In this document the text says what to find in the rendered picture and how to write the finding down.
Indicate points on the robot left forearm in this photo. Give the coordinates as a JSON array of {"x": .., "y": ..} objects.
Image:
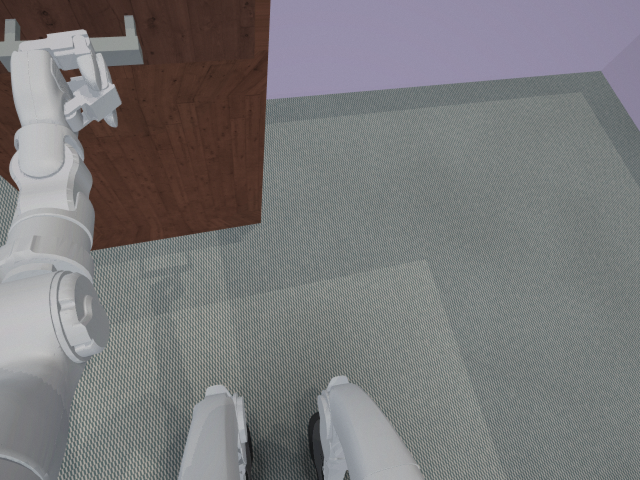
[{"x": 53, "y": 225}]

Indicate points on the drawer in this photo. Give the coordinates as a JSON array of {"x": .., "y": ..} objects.
[{"x": 169, "y": 31}]

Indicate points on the cabinet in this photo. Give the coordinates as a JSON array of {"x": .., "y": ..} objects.
[{"x": 187, "y": 154}]

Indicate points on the robot right shin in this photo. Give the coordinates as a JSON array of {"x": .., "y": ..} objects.
[{"x": 334, "y": 459}]

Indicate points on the robot right foot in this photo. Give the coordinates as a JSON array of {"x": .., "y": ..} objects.
[{"x": 316, "y": 450}]

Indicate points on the robot left hand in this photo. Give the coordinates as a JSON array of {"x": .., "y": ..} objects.
[{"x": 40, "y": 91}]

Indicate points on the robot left upper arm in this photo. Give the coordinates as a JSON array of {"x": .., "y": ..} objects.
[{"x": 50, "y": 326}]

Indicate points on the handle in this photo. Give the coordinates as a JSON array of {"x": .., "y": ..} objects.
[{"x": 116, "y": 51}]

